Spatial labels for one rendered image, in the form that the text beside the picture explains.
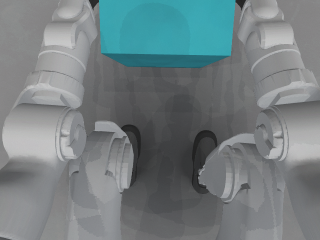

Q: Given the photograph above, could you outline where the robot foot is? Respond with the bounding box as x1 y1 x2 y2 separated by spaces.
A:
121 124 141 187
191 130 217 194

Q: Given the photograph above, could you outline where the robot left hand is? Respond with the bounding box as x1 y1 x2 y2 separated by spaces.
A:
89 0 99 11

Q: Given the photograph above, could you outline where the carton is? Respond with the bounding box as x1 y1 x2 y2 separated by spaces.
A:
99 0 236 68

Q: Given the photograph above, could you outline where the left robot forearm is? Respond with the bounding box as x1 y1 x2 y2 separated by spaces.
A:
2 0 98 150

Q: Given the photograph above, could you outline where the robot left foot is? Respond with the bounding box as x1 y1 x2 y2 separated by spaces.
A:
121 124 141 187

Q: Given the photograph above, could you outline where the right robot forearm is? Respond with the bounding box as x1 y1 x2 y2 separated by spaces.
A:
237 0 320 109

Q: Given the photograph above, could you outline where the robot right upper arm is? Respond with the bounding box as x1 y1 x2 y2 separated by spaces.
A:
254 100 320 240

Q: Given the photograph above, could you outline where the robot right foot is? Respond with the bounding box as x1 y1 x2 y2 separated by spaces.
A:
191 130 217 194

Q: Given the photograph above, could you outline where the robot right hand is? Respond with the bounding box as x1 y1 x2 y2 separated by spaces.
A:
235 0 246 10

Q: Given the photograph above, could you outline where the robot left upper arm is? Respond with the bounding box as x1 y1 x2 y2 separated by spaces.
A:
0 103 87 240

